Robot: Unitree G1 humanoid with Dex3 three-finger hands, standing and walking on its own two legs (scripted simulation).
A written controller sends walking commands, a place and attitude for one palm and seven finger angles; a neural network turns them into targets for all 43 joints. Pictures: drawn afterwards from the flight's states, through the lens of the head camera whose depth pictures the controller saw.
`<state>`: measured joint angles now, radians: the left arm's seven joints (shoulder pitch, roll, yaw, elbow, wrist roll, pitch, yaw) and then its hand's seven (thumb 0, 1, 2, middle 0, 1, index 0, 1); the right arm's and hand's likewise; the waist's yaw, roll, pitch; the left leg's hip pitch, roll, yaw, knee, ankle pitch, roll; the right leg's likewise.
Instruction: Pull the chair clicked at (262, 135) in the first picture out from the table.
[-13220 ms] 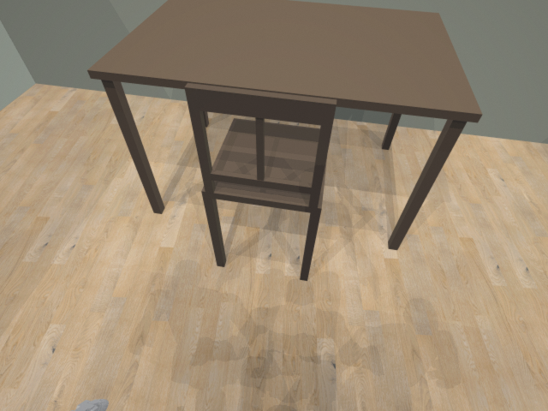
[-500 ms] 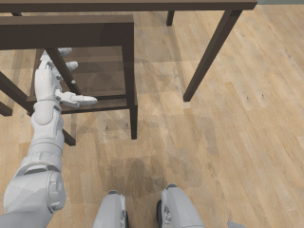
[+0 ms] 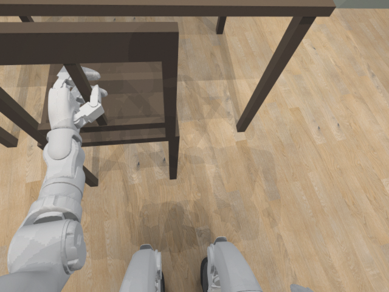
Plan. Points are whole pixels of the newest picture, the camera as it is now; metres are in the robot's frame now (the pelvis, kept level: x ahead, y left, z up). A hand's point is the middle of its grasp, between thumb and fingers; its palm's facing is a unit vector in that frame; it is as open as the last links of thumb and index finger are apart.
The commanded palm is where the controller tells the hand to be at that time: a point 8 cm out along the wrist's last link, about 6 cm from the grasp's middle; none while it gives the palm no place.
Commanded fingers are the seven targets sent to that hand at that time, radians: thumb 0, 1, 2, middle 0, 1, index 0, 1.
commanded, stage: hook a spindle and tug to test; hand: left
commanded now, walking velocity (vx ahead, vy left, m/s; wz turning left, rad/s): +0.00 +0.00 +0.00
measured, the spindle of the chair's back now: (89, 97) +0.51 +0.20 +0.00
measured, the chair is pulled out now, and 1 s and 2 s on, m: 0.00 0.07 0.19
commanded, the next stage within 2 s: step backward, pulling the chair out in 0.54 s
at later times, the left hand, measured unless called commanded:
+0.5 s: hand (100, 121) +0.44 +0.16 +0.02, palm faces +0.06 -1.00 -0.01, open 5.3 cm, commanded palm +0.41 +0.21 +0.02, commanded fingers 0.00 0.90 0.90 -0.50 -1.45 -0.50 -1.45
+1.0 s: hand (109, 128) +0.42 +0.14 +0.04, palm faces +0.04 -0.99 -0.12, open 5.1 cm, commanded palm +0.40 +0.19 +0.04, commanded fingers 0.00 0.90 0.90 -0.50 -1.45 -0.50 -1.45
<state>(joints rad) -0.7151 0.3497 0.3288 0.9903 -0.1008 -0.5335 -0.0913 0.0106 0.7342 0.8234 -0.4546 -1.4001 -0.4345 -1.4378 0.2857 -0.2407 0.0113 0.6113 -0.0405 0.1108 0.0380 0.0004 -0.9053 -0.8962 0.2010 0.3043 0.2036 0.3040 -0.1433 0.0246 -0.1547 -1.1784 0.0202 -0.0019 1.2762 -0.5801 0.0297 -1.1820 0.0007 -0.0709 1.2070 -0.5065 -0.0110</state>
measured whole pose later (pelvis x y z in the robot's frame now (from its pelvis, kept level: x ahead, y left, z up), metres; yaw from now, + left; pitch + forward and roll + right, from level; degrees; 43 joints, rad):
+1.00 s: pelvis +0.02 +0.01 +0.10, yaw +1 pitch +15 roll -2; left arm -0.55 0.22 0.09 1.02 -0.05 -0.25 0.09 0.04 0.76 0.79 -0.29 -1.11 -0.47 -1.45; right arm 0.29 -0.24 0.02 0.62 0.04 0.14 -0.10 0.00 -0.90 -0.90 0.20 0.30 0.21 0.30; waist -0.11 0.00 -0.03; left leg -0.60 0.00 0.02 0.69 -0.34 0.04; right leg -0.61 0.00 -0.05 0.63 -0.26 0.01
